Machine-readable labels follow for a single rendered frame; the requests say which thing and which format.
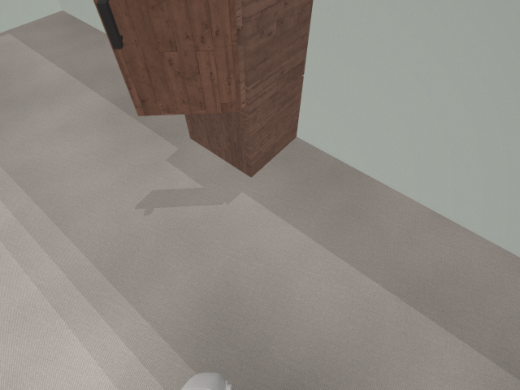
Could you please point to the left robot thigh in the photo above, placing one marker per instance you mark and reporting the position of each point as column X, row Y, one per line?
column 207, row 381

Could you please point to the handle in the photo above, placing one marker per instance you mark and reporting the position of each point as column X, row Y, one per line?
column 110, row 24

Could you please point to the cupboard door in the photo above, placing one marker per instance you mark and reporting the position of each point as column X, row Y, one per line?
column 179, row 57

